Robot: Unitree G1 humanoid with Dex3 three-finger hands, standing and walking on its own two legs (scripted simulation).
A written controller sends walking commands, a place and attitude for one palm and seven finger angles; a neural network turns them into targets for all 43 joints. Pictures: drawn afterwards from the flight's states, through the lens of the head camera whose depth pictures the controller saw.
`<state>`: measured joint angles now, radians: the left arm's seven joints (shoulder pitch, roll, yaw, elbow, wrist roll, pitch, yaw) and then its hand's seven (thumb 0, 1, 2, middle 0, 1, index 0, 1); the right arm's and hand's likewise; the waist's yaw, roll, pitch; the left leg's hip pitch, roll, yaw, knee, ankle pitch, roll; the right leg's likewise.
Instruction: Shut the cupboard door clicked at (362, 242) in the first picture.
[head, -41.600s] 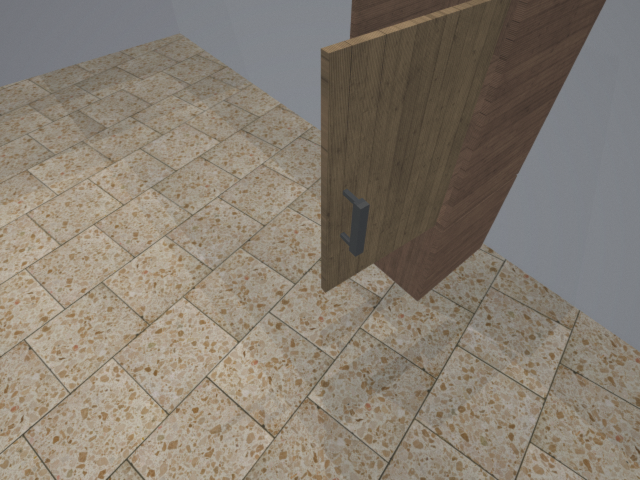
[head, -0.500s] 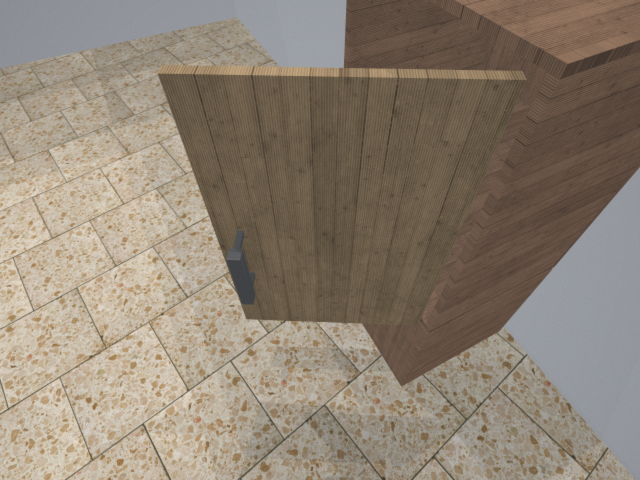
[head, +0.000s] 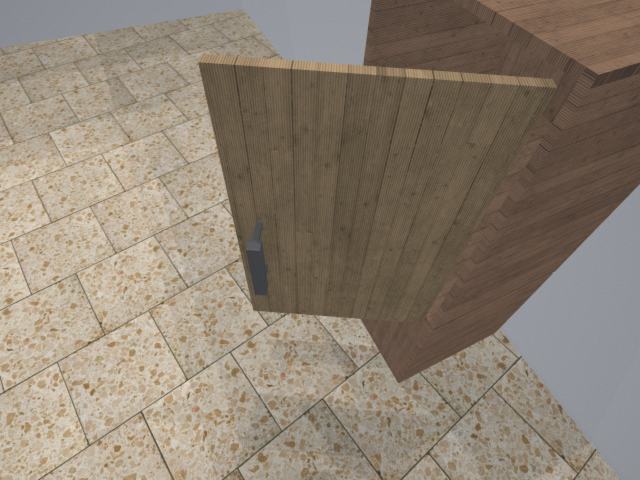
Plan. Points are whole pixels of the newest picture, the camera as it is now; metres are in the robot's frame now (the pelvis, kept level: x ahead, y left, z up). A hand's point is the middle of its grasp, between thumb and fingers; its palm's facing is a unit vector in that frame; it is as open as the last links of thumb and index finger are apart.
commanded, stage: come to a stop and stand still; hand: left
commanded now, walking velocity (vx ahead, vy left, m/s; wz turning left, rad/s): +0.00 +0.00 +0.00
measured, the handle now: (260, 259) +0.46 +0.14 -0.09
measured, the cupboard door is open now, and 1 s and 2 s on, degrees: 60 60 60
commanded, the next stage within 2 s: look again from close up in 0.50 s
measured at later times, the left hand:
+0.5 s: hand out of the picture -0.02 +0.18 -0.17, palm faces -0.02 -0.97 -0.23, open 7.4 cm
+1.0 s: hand out of the picture -0.03 +0.18 -0.17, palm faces -0.02 -0.98 -0.20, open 7.3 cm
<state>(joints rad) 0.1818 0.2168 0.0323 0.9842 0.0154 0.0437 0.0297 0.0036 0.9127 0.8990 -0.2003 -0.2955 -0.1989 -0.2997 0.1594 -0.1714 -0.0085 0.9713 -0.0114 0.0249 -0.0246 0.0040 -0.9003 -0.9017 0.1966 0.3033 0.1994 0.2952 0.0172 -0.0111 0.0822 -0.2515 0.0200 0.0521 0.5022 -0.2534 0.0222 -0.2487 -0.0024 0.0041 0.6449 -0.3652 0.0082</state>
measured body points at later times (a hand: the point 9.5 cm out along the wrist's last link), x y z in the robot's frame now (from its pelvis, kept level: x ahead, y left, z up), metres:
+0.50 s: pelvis -0.04 -0.01 +0.00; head -0.05 -0.01 +0.45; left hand -0.02 +0.23 -0.15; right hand -0.06 -0.25 -0.16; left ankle +0.00 +0.11 -0.74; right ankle -0.04 -0.13 -0.74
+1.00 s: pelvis -0.03 +0.00 +0.00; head -0.03 +0.00 +0.45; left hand -0.03 +0.23 -0.16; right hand +0.01 -0.24 -0.15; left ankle +0.00 +0.11 -0.74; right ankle -0.04 -0.13 -0.74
